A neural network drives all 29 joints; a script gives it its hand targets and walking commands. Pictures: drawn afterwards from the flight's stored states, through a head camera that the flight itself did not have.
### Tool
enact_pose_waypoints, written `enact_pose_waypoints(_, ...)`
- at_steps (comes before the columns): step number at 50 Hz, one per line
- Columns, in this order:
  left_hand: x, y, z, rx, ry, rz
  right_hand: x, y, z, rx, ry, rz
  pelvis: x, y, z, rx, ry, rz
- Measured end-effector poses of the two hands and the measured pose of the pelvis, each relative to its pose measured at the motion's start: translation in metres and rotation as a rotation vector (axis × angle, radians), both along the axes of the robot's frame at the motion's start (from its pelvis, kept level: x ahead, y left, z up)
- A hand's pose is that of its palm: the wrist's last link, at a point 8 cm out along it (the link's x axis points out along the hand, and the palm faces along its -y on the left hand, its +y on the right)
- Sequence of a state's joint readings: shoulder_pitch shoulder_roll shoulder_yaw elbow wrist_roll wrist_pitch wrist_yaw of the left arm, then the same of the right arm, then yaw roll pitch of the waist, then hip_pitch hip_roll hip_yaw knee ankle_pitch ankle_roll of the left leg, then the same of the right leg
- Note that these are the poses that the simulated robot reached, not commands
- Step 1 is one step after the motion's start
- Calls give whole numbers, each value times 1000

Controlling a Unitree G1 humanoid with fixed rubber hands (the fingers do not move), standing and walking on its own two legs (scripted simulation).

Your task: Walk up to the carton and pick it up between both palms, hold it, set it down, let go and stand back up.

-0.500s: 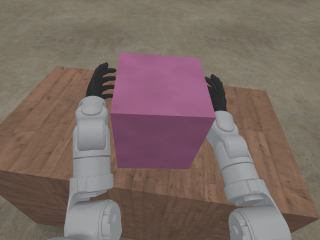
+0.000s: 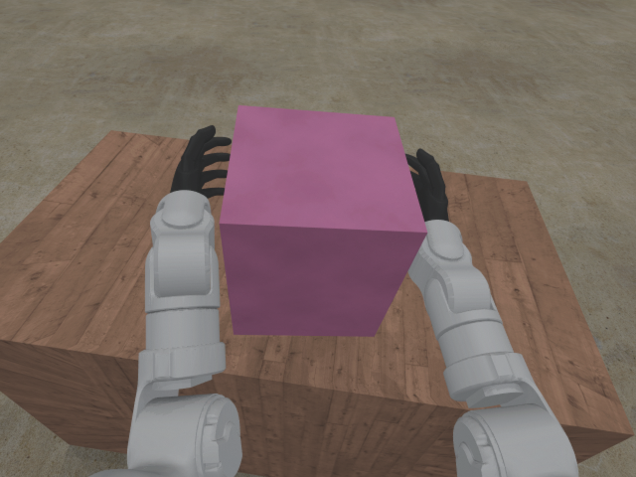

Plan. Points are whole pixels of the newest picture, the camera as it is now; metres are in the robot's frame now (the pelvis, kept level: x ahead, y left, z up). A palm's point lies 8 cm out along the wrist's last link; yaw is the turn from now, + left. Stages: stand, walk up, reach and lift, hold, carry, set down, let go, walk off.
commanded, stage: hold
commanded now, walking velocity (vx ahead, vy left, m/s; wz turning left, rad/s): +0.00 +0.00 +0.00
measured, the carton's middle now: (311, 229) +0.37 +0.01 +0.14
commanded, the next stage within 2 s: set down in 1.96 s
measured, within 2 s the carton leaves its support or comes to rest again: neither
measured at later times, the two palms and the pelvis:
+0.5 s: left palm (192, 196) +0.37 +0.14 +0.19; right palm (427, 217) +0.36 -0.14 +0.16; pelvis +0.00 +0.00 +0.00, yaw +0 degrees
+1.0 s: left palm (189, 194) +0.37 +0.15 +0.19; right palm (427, 216) +0.36 -0.13 +0.17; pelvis +0.00 +0.00 +0.00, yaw +0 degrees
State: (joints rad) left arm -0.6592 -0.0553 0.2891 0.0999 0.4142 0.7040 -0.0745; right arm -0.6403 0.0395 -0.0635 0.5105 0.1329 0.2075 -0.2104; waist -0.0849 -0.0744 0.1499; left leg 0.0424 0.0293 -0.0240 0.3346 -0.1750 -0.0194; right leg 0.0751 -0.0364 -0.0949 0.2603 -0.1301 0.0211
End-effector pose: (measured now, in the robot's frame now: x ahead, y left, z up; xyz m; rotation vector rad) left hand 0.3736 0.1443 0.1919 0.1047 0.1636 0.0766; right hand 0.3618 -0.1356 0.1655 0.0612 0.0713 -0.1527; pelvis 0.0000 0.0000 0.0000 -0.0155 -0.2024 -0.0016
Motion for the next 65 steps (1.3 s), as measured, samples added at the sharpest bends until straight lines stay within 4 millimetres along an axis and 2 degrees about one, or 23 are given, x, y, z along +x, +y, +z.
enact_pose_waypoints(65,-2,2,1,0,-7,10,1,2,0,6,-6,9,1,-1,0,0,-3,9)
